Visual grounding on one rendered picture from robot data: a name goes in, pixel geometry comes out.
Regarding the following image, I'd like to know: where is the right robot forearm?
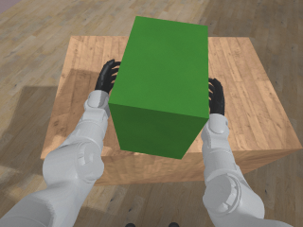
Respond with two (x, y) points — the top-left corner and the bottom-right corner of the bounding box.
(201, 113), (254, 192)

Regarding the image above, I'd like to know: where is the left robot forearm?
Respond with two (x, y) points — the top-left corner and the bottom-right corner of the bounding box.
(43, 90), (110, 179)

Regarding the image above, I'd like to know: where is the right robot upper arm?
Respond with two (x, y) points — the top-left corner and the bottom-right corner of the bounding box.
(203, 175), (294, 227)

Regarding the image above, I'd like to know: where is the carton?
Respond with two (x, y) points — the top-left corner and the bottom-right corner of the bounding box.
(108, 16), (209, 160)

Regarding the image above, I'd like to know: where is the pedestal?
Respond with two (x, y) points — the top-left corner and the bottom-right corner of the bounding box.
(41, 35), (303, 186)

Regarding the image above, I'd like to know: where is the left robot upper arm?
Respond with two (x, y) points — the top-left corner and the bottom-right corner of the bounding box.
(0, 141), (104, 227)

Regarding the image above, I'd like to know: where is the right robot hand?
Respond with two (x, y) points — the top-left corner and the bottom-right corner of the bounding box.
(208, 78), (225, 116)

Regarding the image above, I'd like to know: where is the left robot hand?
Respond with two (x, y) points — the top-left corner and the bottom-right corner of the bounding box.
(95, 59), (121, 95)

